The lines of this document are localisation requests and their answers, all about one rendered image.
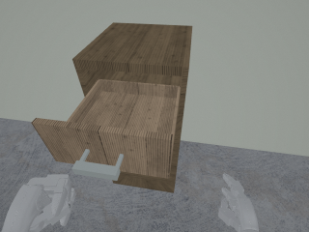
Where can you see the drawer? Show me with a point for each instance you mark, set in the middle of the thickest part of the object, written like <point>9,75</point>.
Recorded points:
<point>135,119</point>

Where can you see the robot right hand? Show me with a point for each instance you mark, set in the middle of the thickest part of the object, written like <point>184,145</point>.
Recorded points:
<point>242,215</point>

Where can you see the cabinet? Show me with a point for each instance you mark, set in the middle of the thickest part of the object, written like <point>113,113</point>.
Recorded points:
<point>143,53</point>

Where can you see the handle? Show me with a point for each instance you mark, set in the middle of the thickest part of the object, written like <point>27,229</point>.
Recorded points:
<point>97,170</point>

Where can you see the robot left hand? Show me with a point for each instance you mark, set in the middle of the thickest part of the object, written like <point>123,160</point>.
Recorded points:
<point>50,195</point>

